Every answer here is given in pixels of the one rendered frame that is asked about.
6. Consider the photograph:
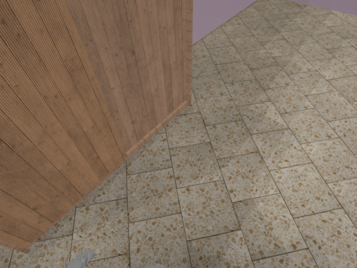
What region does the wardrobe door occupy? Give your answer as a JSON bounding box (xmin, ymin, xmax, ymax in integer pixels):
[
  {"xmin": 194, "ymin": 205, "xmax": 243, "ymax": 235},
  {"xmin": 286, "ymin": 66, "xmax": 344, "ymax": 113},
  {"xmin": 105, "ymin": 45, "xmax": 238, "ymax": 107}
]
[
  {"xmin": 66, "ymin": 0, "xmax": 186, "ymax": 152},
  {"xmin": 0, "ymin": 0, "xmax": 128, "ymax": 248}
]

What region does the left robot hand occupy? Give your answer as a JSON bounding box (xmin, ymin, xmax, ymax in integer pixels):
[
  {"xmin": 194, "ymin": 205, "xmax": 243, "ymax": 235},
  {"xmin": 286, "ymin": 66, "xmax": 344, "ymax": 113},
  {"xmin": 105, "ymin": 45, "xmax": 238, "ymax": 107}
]
[{"xmin": 65, "ymin": 251, "xmax": 95, "ymax": 268}]

